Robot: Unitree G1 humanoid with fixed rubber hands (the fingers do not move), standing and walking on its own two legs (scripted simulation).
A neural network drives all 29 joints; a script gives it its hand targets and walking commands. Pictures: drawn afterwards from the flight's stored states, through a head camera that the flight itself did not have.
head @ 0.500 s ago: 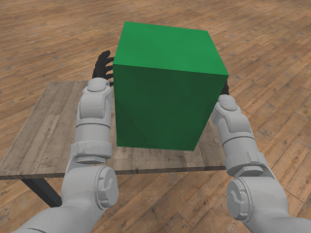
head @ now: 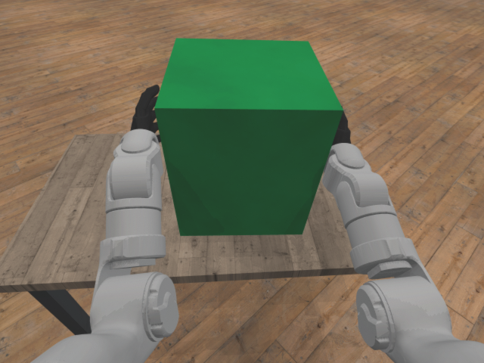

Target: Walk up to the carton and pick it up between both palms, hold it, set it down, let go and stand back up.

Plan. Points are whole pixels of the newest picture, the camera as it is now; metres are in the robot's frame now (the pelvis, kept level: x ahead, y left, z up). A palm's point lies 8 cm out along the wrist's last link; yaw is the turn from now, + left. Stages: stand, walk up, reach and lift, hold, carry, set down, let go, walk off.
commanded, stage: reach and lift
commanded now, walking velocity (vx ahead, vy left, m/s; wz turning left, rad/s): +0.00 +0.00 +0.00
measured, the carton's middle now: (242, 141) +0.39 -0.02 +0.19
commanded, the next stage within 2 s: hold in 0.40 s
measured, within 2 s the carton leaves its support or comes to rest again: neither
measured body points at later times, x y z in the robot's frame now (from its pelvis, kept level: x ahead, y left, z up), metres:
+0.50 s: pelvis -0.01 +0.00 +0.00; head -0.06 +0.01 +0.45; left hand +0.40 +0.12 +0.24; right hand +0.38 -0.19 +0.22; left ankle -0.01 +0.11 -0.75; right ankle +0.05 -0.12 -0.75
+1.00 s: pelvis -0.01 -0.01 +0.00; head -0.08 +0.01 +0.44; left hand +0.38 +0.15 +0.26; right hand +0.37 -0.16 +0.25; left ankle -0.01 +0.11 -0.75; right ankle +0.05 -0.12 -0.75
